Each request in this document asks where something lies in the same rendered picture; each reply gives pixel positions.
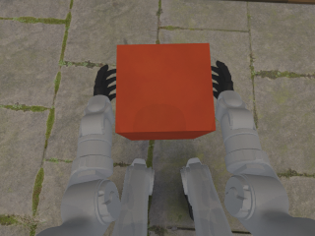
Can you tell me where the robot left hand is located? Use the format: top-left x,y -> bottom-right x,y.
94,64 -> 116,101

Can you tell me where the right robot thigh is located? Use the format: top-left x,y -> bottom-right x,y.
180,162 -> 233,236

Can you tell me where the robot left shin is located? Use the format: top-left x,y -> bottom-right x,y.
123,158 -> 147,184

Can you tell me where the robot right forearm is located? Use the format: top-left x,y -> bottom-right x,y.
215,90 -> 289,202

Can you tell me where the carton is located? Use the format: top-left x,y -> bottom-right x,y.
115,43 -> 216,141

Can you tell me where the robot right upper arm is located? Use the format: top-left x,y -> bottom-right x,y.
223,173 -> 315,236

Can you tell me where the robot right hand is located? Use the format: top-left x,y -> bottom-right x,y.
211,60 -> 234,99

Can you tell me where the robot left upper arm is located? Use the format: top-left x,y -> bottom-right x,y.
35,178 -> 121,236

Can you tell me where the robot left forearm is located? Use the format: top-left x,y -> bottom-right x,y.
60,94 -> 115,220

